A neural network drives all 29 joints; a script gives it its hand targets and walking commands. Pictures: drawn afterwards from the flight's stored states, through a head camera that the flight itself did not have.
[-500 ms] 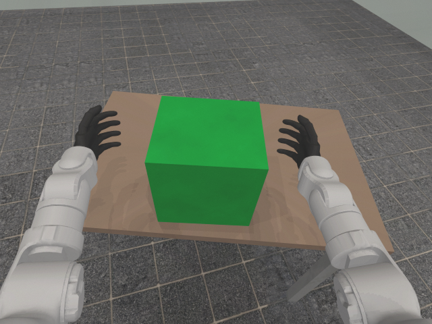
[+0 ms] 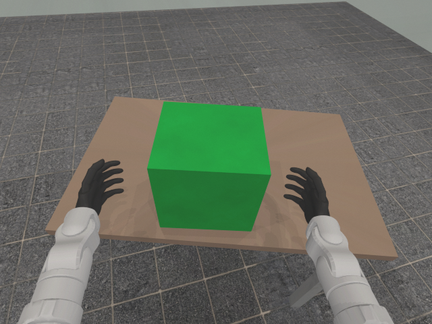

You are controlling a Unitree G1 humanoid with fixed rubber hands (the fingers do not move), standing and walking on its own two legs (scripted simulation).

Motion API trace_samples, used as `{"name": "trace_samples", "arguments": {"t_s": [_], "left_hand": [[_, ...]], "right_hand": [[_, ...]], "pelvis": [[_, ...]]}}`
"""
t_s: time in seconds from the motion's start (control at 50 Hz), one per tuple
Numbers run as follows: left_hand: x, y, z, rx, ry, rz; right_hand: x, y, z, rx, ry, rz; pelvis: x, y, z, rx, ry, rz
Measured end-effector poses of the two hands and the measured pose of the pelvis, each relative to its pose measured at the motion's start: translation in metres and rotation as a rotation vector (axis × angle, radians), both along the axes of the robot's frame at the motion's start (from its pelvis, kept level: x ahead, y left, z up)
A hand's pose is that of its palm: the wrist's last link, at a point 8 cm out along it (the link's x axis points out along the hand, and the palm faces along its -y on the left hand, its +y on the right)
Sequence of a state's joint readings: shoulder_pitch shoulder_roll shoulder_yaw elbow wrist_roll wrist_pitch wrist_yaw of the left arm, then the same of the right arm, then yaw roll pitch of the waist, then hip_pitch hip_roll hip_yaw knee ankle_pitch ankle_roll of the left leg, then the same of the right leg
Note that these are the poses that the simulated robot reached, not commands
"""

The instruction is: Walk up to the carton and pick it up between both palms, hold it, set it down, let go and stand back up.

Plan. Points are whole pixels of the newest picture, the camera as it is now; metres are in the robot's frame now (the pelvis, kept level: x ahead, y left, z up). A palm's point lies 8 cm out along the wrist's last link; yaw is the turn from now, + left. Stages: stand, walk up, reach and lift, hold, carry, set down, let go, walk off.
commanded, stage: set down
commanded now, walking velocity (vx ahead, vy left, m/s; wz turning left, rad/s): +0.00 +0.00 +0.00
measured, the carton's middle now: (209, 168) +0.44 +0.05 +0.00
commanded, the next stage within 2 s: let go in 1.66 s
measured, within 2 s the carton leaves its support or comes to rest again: neither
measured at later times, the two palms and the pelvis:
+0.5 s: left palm (83, 255) +0.22 +0.26 -0.01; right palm (316, 262) +0.25 -0.17 -0.01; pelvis +0.01 +0.00 +0.00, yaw +0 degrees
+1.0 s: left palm (93, 274) +0.20 +0.25 -0.04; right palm (326, 288) +0.21 -0.19 -0.04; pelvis +0.02 +0.00 +0.00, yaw -1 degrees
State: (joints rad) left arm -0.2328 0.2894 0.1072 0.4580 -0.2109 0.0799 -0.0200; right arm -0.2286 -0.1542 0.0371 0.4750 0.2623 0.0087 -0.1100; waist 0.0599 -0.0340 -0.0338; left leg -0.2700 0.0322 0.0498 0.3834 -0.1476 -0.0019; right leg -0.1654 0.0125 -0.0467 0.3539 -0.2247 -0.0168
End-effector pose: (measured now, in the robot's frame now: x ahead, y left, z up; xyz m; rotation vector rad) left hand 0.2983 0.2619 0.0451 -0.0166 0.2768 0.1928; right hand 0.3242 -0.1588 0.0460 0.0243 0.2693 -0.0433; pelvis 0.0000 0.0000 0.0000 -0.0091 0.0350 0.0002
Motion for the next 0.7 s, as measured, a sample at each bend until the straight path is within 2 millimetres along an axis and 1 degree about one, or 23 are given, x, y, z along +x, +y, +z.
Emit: {"name": "trace_samples", "arguments": {"t_s": [0.16, 0.34, 0.48, 0.58, 0.7], "left_hand": [[-0.022, 0.000, -0.019, 0.016, 0.000, -0.007], [-0.052, 0.001, -0.039, 0.040, 0.004, -0.008], [-0.074, 0.002, -0.054, 0.046, 0.020, -0.002], [-0.081, 0.000, -0.064, 0.034, 0.038, 0.006], [-0.082, -0.005, -0.071, 0.040, 0.072, -0.009]], "right_hand": [[-0.021, -0.001, -0.018, 0.008, 0.000, 0.008], [-0.054, -0.004, -0.043, 0.018, 0.019, -0.004], [-0.076, -0.008, -0.057, 0.010, 0.030, -0.011], [-0.083, -0.012, -0.063, -0.003, 0.040, -0.011], [-0.088, -0.016, -0.069, -0.015, 0.063, -0.012]], "pelvis": [[0.006, 0.001, 0.000, 0.003, -0.008, -0.002], [0.011, 0.003, 0.000, 0.002, -0.021, -0.001], [0.011, 0.002, -0.002, 0.004, -0.038, 0.000], [0.010, 0.002, -0.003, 0.006, -0.044, -0.001], [0.010, 0.002, -0.003, 0.008, -0.058, -0.006]]}}
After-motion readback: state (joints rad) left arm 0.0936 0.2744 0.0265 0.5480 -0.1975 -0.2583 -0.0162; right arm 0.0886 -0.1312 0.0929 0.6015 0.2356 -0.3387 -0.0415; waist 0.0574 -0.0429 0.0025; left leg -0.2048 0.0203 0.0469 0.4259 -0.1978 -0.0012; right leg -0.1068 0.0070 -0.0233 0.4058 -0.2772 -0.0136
